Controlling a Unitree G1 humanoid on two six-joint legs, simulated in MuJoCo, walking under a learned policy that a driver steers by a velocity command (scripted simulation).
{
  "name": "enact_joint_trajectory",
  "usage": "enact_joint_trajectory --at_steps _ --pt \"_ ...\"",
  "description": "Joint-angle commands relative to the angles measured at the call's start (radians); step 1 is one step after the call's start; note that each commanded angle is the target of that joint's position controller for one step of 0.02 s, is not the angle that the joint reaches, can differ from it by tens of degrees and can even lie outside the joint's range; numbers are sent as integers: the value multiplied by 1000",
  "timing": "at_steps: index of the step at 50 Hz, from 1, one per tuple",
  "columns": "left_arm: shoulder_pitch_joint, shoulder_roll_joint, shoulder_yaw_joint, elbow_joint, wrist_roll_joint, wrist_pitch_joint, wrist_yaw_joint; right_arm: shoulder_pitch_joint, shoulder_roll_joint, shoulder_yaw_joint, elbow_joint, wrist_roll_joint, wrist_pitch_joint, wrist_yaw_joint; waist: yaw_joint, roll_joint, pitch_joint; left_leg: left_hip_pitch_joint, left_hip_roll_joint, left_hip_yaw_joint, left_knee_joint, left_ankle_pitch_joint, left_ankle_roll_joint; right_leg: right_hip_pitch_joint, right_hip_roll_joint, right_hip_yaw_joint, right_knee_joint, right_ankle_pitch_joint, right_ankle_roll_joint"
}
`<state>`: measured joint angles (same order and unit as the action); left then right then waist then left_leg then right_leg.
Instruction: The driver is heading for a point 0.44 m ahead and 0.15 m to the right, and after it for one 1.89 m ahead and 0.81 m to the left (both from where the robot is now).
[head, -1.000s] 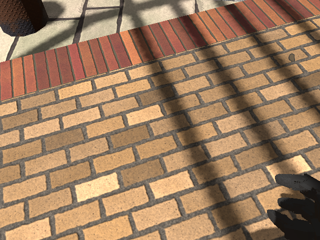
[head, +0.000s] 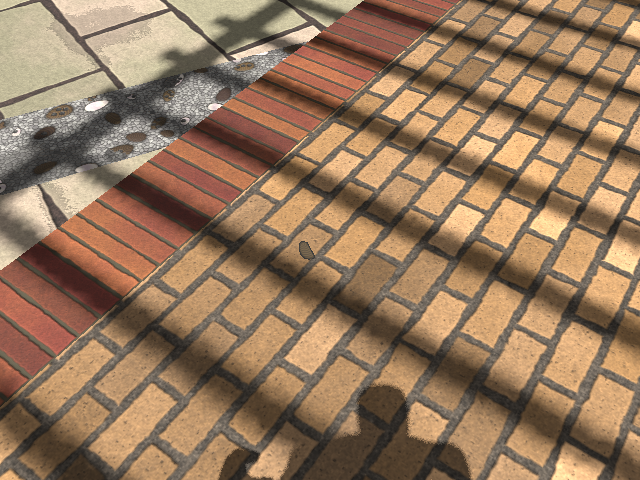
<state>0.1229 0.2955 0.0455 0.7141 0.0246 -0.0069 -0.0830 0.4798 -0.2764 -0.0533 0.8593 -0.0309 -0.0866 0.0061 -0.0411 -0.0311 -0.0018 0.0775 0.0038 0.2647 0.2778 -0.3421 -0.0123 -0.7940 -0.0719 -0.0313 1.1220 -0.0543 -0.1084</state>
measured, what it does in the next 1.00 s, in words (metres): walks ahead, turning left: right foot, then left foot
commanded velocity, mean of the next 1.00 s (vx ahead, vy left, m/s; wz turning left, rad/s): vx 0.99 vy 0.00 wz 0.21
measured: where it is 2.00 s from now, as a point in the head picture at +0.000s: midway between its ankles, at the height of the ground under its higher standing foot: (322, 185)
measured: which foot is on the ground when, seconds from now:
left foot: down 0.00-0.18, up 0.20-0.60, down 0.62-1.00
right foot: up 0.00-0.16, down 0.18-0.60, up 0.62-1.00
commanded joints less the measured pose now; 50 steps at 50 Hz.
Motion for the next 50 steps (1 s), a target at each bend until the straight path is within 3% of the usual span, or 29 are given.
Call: enact_joint_trajectory --at_steps 1,3,5,7,8,9,10,11,12,14,17,19,22,26,28,29,30,31,32,33,34,35,36,37,39,43,47,49,50 --pt "-127 12 -13 -91 -3 -7 -19 -87 -86 -10 -47 2 -29 -13 46 65 172 -143 200 26 -223 459 45 35 0 -76 -186 78 -34" --pt "-166 1 -21 -115 -3 -10 -20 -64 -125 -13 -29 6 -27 -21 64 76 180 -90 231 71 -165 910 36 134 40 -150 -311 71 -76" --pt "-68 42 -7 -80 -15 -11 -1 -65 -189 -29 -34 6 -4 -34 124 124 78 30 246 73 -6 1340 34 268 122 -194 -337 9 -103" --pt "274 124 34 10 -24 -12 23 -155 -256 -50 -66 -5 36 -41 298 168 -102 -1 282 38 417 1502 65 606 179 -150 -330 -134 -140" --pt "461 174 67 76 -21 -11 44 -186 -252 -52 -81 -7 48 -35 360 120 -184 -137 261 17 730 1300 66 867 201 -83 -429 -189 -159" --pt "384 218 100 74 -45 7 69 -217 -164 -38 -89 -5 44 -18 295 -91 -102 -424 61 -7 1126 326 33 977 124 109 -512 -289 -181" --pt "255 319 100 21 11 12 62 -110 -56 -3 -208 10 21 -5 91 -248 -192 -830 -47 -157 1413 -148 -13 1189 -142 695 -670 -259 -355" --pt "303 267 99 8 13 13 74 -182 -100 5 -217 12 -7 -8 162 -52 -263 -898 -2 -305 1396 -56 9 1192 -194 824 -842 -387 -361" --pt "297 207 86 46 13 -1 86 -189 -108 8 -195 24 -15 -10 123 47 -97 -906 53 -299 1313 -8 23 1024 -205 745 -893 -392 -302" --pt "221 131 57 60 16 -48 97 -202 -77 22 -160 3 9 -8 38 147 20 -762 133 -318 1159 41 38 723 -132 521 -890 -257 -204" --pt "224 79 31 93 3 -102 92 -171 -61 25 -111 10 66 28 -1 111 80 -665 167 -349 993 101 29 532 -58 283 -967 -133 -98" --pt "282 89 32 114 -2 -121 74 -298 -54 28 -145 24 70 35 49 61 143 -733 141 -323 850 211 44 549 -18 152 -1011 107 -22" --pt "304 68 18 126 -10 -135 68 -397 -31 38 -161 32 54 45 82 24 135 -717 73 -203 615 416 84 630 57 -46 -1022 440 67" --pt "325 91 5 147 -6 -147 96 -436 -45 45 -153 32 36 57 76 -23 75 -607 -24 -73 387 569 134 825 3 -141 -1003 928 119" --pt "290 138 14 139 -2 -133 131 -329 -100 28 -114 23 45 54 -1 -79 -3 -497 -90 -48 363 507 151 935 -48 -168 -849 1214 144" --pt "257 160 21 128 7 -116 146 -199 -143 11 -75 21 53 50 -76 -96 -62 -372 -132 -40 376 432 162 936 -64 -168 -678 1320 152" --pt "188 184 30 104 17 -98 154 5 -190 -13 -16 20 60 43 -182 -102 -128 -186 -145 -73 390 358 193 863 -77 -158 -418 1345 151" --pt "60 221 45 76 16 -81 155 254 -229 -43 44 25 64 31 -342 -54 -161 18 -63 -205 315 317 286 677 -34 -158 56 1093 142" --pt "-27 62 5 49 35 -94 123 265 -216 -44 90 43 72 18 -278 191 -72 140 -6 -293 396 288 314 290 159 -118 513 -189 108" --pt "90 -39 -28 -47 5 -116 106 86 -250 -47 41 16 77 12 -64 315 -146 295 145 -782 306 251 483 -80 197 58 720 -460 139" --pt "117 5 -47 -86 11 -145 95 19 -239 -56 -13 8 79 5 -60 199 -202 289 264 -1082 24 -113 536 -157 147 185 644 -395 120" --pt "76 68 -42 -71 25 -157 84 -31 -168 -48 -28 4 77 -2 -29 -24 -80 108 251 -1059 -83 -256 473 -121 81 191 504 -281 94" --pt "59 78 -39 -66 35 -151 82 -70 -138 -39 -24 7 71 -1 26 -109 21 -87 208 -965 -104 -185 420 -49 49 160 400 -253 98" --pt "50 69 -45 -81 53 -130 80 -75 -144 -35 -23 11 55 -6 61 -109 66 -218 165 -903 -104 -97 405 7 26 161 328 -268 119" --pt "21 49 -61 -103 62 -80 73 -89 -141 -27 -24 22 24 -5 97 -98 133 -455 76 -756 -142 -28 373 122 -26 119 125 -267 155" --pt "-188 2 -90 -190 16 -72 54 -70 -175 -51 -42 35 2 3 9 29 126 -570 -38 -591 -142 280 292 349 -13 30 -356 47 175" --pt "-223 31 -79 -206 0 -82 65 -17 -205 -73 -50 38 13 9 -57 100 38 -310 -7 -629 -25 532 225 414 52 33 -576 135 150" --pt "-108 100 -48 -171 8 -95 85 -26 -234 -83 -58 29 16 1 -4 90 -51 -203 -14 -635 195 788 171 549 106 42 -644 14 129" --pt "43 131 -32 -139 11 -108 98 -66 -259 -89 -67 33 14 1 89 81 -133 -231 -52 -615 408 822 135 720 90 53 -683 40 113"
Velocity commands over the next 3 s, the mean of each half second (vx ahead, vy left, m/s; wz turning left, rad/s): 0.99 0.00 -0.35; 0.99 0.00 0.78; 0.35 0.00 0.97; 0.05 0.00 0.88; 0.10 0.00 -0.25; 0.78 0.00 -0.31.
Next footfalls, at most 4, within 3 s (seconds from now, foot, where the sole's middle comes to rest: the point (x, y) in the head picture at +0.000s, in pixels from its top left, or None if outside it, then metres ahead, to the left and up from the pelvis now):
0.18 right None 0.34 -0.06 -0.77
0.62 left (351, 357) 0.79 -0.07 -0.77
1.02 right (399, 223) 1.21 -0.23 -0.77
1.44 left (274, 204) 1.30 0.12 -0.77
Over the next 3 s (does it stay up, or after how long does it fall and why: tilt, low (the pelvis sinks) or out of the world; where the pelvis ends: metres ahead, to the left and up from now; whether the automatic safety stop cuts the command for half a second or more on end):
stays up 1.66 0.14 -0.01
